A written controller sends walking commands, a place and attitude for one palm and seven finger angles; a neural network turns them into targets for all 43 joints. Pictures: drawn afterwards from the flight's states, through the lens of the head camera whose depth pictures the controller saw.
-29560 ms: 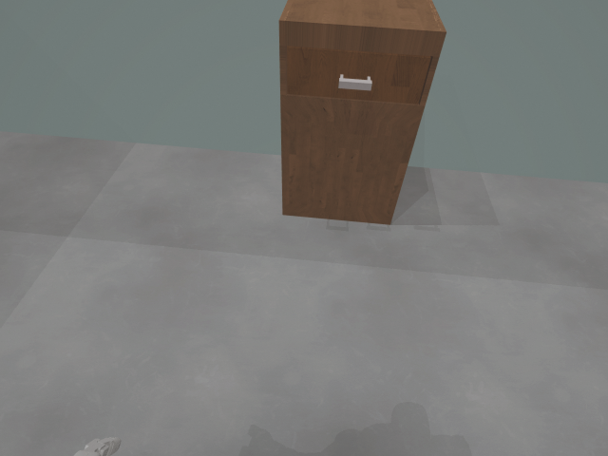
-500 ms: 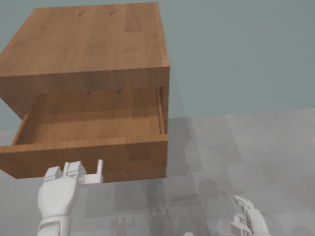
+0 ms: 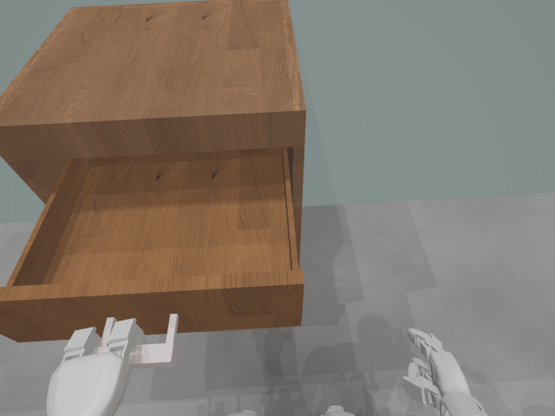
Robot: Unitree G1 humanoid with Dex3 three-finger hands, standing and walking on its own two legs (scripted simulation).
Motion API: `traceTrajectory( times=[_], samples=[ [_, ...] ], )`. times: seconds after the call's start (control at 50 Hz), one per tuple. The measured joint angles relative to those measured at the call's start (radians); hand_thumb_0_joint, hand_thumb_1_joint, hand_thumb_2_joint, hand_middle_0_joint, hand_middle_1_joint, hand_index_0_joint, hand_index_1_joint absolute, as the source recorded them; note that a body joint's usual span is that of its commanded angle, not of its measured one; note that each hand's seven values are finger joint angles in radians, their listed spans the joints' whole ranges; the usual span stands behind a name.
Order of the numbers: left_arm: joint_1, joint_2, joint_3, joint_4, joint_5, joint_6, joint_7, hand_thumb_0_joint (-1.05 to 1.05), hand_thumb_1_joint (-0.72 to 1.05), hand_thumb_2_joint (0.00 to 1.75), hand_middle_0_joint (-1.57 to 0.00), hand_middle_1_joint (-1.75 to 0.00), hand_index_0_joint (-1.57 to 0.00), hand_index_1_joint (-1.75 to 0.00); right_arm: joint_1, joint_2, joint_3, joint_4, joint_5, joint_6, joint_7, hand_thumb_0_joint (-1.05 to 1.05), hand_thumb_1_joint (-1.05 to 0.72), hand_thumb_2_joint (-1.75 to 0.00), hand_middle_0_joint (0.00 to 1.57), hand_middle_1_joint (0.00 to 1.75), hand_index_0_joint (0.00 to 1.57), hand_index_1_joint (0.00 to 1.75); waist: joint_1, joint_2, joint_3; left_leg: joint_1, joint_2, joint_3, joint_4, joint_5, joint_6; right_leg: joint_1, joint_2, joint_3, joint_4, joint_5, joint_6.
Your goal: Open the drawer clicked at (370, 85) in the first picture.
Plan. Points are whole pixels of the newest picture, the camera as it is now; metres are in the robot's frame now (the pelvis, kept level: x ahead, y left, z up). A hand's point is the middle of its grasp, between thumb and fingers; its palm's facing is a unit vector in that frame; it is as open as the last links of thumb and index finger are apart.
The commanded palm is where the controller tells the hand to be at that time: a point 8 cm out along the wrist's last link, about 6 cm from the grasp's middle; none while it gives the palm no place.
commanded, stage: pull the drawer open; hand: left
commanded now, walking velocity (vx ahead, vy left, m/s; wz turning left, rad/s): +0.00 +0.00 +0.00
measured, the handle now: (138, 339) +0.22 +0.22 -0.01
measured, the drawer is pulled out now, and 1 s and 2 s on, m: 0.25 0.30 0.30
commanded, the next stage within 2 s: open the thumb to release the handle in 0.38 s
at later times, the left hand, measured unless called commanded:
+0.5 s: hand out of the picture +0.11 +0.24 -0.03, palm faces -0.09 -0.10 -0.99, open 5.9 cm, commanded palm +0.09 +0.26 +0.03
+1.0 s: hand out of the picture +0.11 +0.26 -0.02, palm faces -0.05 -0.05 -1.00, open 12.2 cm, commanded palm +0.10 +0.26 +0.03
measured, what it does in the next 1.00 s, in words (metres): stands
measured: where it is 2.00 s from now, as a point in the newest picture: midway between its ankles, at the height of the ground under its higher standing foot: outside the picture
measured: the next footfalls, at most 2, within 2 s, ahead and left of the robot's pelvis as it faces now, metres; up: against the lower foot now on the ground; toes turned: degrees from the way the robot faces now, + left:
none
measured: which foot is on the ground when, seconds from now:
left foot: down 0.00-1.00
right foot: down 0.00-1.00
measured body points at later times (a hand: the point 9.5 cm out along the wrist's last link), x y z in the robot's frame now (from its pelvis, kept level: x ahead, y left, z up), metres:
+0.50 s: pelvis -0.01 +0.00 -0.01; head +0.04 -0.02 +0.43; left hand +0.10 +0.24 +0.03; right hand +0.21 -0.21 -0.11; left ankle -0.03 +0.10 -0.67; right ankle +0.02 -0.09 -0.67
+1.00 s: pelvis -0.03 -0.02 -0.01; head +0.03 -0.04 +0.44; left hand +0.11 +0.26 +0.03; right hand +0.19 -0.25 -0.11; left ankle -0.03 +0.10 -0.67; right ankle +0.01 -0.09 -0.67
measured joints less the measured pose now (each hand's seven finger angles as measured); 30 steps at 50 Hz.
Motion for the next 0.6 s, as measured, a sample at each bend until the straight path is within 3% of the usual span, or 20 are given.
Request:
traceTrajectory(
  times=[0.46, 0.56, 0.6],
  samples=[
    [0.194, 0.016, 0.031, -0.138, -0.016, -0.082, -0.025, 0.01, 0.72, 0.76, -0.39, -1.35, -0.35, -1.35, 0.020, 0.001, 0.004, -0.044, -0.022, -0.002, 0.023, 0.01, -0.90, -0.90, 0.20, 0.30, 0.20, 0.30, 0.013, 0.002, -0.012, -0.059, 0.000, 0.006, 0.065, -0.019, -0.002, -0.062, 0.001, 0.000, 0.065, -0.016, -0.003],
    [0.138, 0.067, 0.065, -0.096, 0.023, -0.139, 0.009, 0.00, 0.69, 0.77, -0.39, -1.35, -0.35, -1.35, 0.014, 0.001, 0.004, -0.035, -0.025, 0.006, 0.000, 0.01, -0.90, -0.90, 0.20, 0.30, 0.20, 0.30, 0.024, -0.005, -0.013, -0.100, -0.008, 0.001, 0.098, -0.022, -0.005, -0.102, -0.007, -0.007, 0.102, -0.024, -0.005],
    [0.101, 0.079, 0.087, -0.069, 0.019, -0.136, 0.020, -0.01, 0.67, 0.77, -0.40, -1.35, -0.36, -1.34, 0.004, 0.001, 0.001, -0.026, -0.022, 0.007, -0.007, 0.01, -0.90, -0.90, 0.20, 0.30, 0.20, 0.30, 0.027, -0.003, -0.006, -0.118, -0.009, -0.004, 0.114, -0.023, -0.008, -0.118, -0.009, -0.014, 0.116, -0.026, -0.007]
  ],
)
